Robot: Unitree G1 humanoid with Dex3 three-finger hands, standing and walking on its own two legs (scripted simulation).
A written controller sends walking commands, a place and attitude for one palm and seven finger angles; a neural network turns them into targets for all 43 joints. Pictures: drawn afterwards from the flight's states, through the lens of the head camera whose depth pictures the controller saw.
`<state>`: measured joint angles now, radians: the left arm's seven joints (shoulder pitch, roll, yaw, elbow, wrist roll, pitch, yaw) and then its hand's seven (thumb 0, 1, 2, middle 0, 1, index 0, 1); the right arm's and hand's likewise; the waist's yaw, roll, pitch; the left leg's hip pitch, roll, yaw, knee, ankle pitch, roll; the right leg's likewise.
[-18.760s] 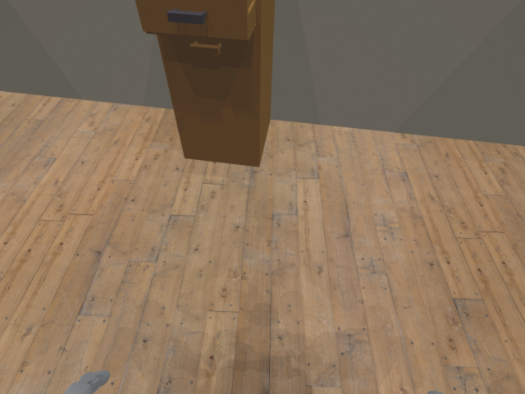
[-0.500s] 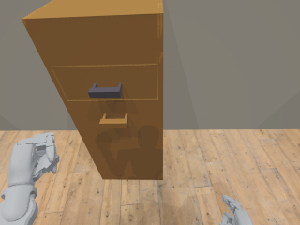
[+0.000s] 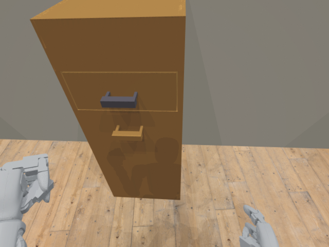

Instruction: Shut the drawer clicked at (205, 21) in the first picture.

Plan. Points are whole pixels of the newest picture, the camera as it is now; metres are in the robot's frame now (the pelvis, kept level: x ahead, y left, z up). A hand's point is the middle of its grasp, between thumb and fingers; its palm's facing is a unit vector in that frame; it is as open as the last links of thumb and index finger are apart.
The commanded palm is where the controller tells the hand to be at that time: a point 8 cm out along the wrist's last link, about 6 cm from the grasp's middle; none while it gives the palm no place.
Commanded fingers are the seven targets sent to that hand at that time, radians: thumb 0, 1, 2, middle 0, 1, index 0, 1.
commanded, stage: step back with the hand held close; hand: left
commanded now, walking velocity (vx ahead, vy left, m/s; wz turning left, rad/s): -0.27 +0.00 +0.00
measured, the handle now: (120, 98) +0.56 +0.23 +0.06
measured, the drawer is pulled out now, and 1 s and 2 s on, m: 0.00 0.00 0.00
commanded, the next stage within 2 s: stop stepping back and stand still in 1.66 s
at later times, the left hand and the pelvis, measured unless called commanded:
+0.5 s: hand (29, 194) +0.16 +0.26 +0.16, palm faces +0.30 -0.81 -0.49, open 3.3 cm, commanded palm +0.09 +0.30 +0.17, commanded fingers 0.00 0.90 0.90 -1.40 -1.60 -1.40 -1.60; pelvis -0.04 +0.02 -0.01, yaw -1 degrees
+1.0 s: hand out of the picture +0.09 +0.27 +0.15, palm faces +0.35 -0.80 -0.49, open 3.3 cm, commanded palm +0.02 +0.31 +0.17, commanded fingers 0.00 0.90 0.90 -1.40 -1.60 -1.40 -1.60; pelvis -0.11 +0.03 -0.02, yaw +1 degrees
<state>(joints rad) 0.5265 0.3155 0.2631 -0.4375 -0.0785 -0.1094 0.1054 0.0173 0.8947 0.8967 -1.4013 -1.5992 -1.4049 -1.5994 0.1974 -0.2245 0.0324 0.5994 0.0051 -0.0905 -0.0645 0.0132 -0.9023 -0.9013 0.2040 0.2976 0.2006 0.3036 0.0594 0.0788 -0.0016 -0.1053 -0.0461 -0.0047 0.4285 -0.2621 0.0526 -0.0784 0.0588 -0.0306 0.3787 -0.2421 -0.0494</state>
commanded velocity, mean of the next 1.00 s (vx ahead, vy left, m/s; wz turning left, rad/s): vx -0.31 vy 0.00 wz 0.01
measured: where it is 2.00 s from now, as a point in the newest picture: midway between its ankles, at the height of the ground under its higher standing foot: outside the picture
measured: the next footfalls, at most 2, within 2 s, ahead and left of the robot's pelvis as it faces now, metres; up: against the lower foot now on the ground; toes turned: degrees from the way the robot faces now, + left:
right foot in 1.28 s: -0.15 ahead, -0.11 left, +0.00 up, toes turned +7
left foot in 1.90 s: -0.18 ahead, +0.14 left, +0.00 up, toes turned -1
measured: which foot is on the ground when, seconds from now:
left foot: down 0.00-1.00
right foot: down 0.00-1.00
